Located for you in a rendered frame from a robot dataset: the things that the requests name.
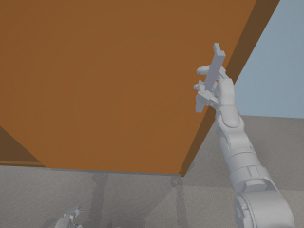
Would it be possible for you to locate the robot left hand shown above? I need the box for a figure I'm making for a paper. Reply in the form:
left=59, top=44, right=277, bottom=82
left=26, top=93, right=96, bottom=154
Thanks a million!
left=54, top=205, right=83, bottom=228

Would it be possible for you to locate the right robot upper arm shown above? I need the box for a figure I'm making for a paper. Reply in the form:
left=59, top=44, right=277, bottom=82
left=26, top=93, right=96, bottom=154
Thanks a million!
left=234, top=189, right=295, bottom=228

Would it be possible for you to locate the wardrobe door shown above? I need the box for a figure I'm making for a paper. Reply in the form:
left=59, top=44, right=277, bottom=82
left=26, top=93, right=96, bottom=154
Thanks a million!
left=0, top=126, right=39, bottom=162
left=0, top=0, right=257, bottom=174

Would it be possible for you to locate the robot right hand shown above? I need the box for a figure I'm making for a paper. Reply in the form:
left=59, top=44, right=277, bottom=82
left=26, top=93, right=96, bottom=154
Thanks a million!
left=193, top=65, right=236, bottom=112

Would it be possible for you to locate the robot right forearm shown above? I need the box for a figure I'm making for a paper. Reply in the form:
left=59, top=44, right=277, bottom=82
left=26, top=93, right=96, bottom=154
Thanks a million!
left=214, top=105, right=295, bottom=228

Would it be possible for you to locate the handle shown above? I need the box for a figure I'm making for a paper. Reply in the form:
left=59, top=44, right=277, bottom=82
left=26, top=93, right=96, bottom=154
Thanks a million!
left=195, top=43, right=226, bottom=113

